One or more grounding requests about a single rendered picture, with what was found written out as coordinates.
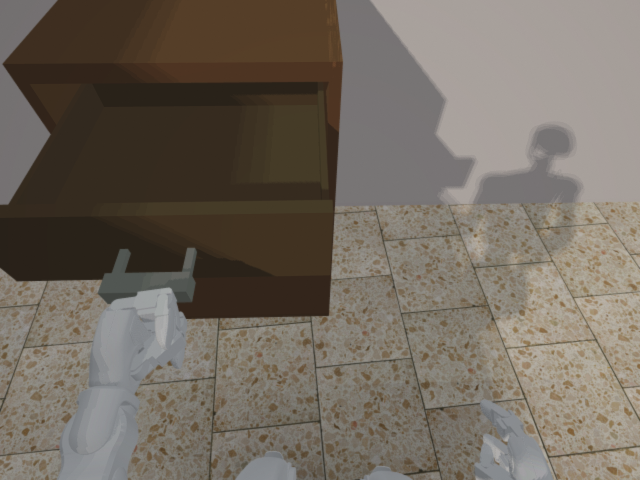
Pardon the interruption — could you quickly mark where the right robot hand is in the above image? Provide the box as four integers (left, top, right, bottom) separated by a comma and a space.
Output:
474, 399, 554, 480

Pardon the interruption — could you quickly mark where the left robot thigh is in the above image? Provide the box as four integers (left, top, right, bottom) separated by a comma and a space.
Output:
235, 457, 296, 480

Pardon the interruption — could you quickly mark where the robot left forearm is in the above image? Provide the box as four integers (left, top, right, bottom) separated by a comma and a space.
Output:
57, 385, 140, 480

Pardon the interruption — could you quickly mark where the drawer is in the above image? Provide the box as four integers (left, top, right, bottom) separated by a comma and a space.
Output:
0, 82, 333, 281

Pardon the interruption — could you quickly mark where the cabinet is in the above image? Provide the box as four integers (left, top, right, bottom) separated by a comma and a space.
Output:
3, 0, 343, 319

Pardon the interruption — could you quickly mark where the handle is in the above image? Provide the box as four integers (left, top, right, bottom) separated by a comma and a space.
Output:
98, 248, 197, 304

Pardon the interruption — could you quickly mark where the robot left shin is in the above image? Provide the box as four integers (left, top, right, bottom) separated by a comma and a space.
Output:
264, 451, 284, 460

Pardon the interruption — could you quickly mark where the left robot hand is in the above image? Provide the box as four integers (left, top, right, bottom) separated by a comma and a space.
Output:
89, 288, 188, 394

